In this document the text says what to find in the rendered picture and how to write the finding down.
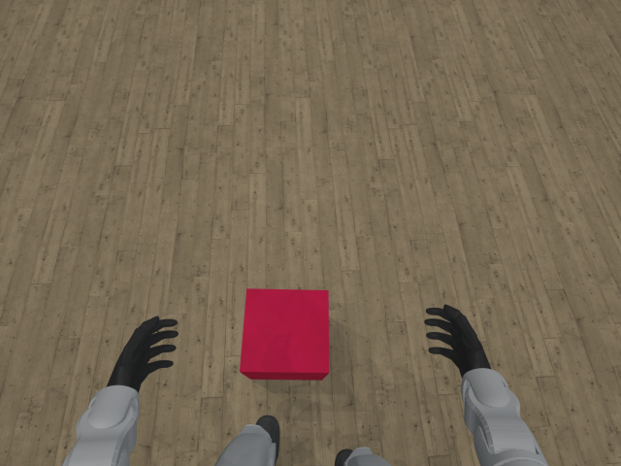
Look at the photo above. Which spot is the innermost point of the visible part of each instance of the robot left forearm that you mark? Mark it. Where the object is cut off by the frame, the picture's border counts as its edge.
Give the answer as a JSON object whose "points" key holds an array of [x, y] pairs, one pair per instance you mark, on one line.
{"points": [[107, 430]]}

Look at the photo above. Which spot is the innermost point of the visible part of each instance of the robot left thigh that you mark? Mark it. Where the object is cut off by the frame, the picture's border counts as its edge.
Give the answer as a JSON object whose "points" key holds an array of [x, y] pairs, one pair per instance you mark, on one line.
{"points": [[248, 449]]}

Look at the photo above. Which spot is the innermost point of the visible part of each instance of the right robot hand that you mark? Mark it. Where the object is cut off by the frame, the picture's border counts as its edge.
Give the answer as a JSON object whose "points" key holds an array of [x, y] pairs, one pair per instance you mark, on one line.
{"points": [[467, 353]]}

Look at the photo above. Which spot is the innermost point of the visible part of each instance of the robot right forearm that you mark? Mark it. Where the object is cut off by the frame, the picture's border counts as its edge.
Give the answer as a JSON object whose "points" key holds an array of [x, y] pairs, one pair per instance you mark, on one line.
{"points": [[492, 414]]}

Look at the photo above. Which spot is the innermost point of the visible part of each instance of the right robot shin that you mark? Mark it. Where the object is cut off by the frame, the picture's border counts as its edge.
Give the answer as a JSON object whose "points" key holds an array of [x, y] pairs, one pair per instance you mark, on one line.
{"points": [[360, 451]]}

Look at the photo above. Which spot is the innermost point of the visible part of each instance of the carton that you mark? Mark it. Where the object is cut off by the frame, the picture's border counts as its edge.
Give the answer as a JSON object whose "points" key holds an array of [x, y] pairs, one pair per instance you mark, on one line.
{"points": [[286, 334]]}

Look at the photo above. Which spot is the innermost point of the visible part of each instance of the left robot hand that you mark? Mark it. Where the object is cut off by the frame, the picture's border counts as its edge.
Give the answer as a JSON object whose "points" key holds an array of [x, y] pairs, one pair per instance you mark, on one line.
{"points": [[132, 366]]}

